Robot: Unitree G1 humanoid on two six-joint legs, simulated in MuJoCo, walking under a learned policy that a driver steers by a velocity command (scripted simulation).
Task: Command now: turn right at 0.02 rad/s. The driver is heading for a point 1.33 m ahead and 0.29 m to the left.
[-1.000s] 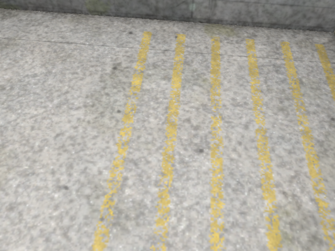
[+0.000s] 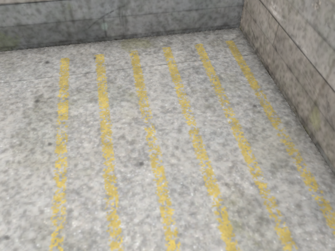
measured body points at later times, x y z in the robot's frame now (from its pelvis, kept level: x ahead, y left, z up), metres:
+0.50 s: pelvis -0.05 +0.03 -0.01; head -0.02 +0.05 +0.44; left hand +0.07 +0.31 -0.14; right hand +0.03 -0.26 -0.13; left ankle -0.06 +0.13 -0.73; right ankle +0.01 -0.11 -0.74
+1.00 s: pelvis -0.13 +0.04 +0.00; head -0.12 +0.04 +0.45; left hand -0.13 +0.31 -0.15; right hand -0.02 -0.22 -0.13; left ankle -0.06 +0.13 -0.74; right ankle -0.18 -0.09 -0.74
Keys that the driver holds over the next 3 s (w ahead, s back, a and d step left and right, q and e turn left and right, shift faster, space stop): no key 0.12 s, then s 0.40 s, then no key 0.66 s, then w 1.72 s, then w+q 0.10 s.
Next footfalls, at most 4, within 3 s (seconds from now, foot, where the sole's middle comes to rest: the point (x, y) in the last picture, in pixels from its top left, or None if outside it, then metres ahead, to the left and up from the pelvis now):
0.92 right None -0.14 -0.09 -0.77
2.00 right None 0.39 -0.03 -0.77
2.52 left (124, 210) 0.69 0.21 -0.77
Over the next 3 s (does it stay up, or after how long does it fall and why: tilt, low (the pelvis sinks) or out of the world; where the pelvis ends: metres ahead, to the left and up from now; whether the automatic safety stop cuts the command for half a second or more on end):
stays up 0.78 0.11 0.00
